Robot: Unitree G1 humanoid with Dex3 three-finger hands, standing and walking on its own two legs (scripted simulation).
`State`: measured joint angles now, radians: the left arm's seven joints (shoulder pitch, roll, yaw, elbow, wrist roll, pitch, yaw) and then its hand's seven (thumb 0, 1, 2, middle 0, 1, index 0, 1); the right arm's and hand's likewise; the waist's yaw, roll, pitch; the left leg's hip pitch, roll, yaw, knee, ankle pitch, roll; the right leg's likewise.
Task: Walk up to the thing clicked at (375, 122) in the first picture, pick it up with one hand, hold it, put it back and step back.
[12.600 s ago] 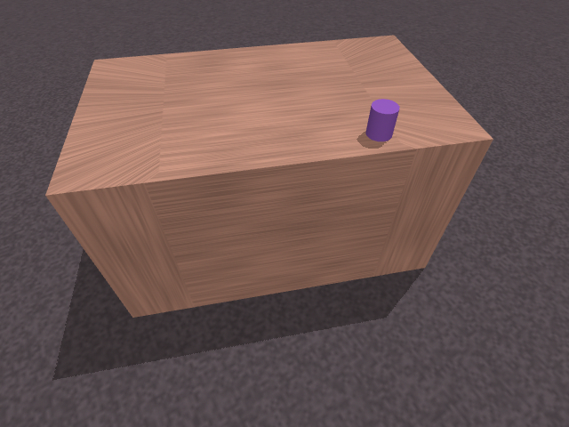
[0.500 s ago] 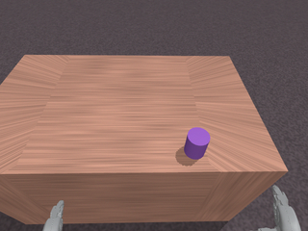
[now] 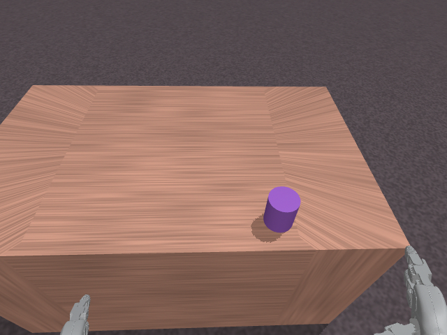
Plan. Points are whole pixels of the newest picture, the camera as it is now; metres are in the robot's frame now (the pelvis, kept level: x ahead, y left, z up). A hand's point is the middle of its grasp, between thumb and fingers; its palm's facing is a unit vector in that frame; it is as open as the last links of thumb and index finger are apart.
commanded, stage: rise first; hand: right
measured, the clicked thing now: (281, 209) +0.43 -0.15 -0.08
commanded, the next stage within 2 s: go down in 0.40 s
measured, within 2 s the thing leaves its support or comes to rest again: neither
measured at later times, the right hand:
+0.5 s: hand (398, 308) +0.16 -0.25 +0.03, palm faces +0.30 +0.89 -0.35, open 17.4 cm
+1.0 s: hand (400, 242) +0.25 -0.28 +0.06, palm faces +0.21 +0.97 -0.14, open 17.7 cm
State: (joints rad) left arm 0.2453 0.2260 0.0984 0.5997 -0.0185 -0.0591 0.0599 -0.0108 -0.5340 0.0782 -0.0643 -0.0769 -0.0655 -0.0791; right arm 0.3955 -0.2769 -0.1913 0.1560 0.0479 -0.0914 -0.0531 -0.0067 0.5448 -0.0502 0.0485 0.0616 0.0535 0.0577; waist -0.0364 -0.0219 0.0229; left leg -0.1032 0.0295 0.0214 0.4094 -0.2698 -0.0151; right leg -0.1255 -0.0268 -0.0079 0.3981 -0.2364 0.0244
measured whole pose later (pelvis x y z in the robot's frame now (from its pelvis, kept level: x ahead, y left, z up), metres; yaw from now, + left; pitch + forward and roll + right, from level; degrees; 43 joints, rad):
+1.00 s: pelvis -0.02 +0.00 -0.01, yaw +0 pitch +0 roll +0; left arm 0.16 0.22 0.05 0.72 -0.01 -0.12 0.11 -0.01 -0.53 0.04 -0.06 -0.05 -0.06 -0.05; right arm -0.01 -0.39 -0.40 0.46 0.21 -0.26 0.28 -0.01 0.60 -0.03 0.03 0.06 0.05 0.06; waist 0.00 0.00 -0.01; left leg -0.22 0.03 0.03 0.49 -0.28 -0.01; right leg -0.25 -0.03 0.00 0.49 -0.24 0.02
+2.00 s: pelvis -0.02 -0.01 -0.03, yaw +1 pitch +9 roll +2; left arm 0.23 0.26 -0.03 0.61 -0.01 -0.20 0.14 -0.01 -0.53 0.06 -0.06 -0.06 -0.06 -0.06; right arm -0.44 -0.63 -0.53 0.95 0.29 -0.28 0.56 -0.01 0.58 -0.04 0.05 0.05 0.05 0.05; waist 0.07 0.02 -0.09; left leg -0.49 0.01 0.02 0.68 -0.35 -0.02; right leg -0.54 -0.05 0.00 0.74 -0.35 0.01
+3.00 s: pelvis -0.02 -0.02 -0.04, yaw +1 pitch +13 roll +3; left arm 0.29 0.27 -0.06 0.47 0.00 -0.22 0.12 -0.01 -0.55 0.07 -0.06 -0.06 -0.05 -0.06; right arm -0.61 -0.74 -0.56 1.08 0.23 -0.24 0.57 -0.01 0.61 -0.05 0.04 0.06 0.04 0.05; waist 0.10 0.02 -0.12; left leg -0.62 0.00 0.02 0.77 -0.38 -0.03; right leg -0.68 -0.06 0.01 0.86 -0.40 0.00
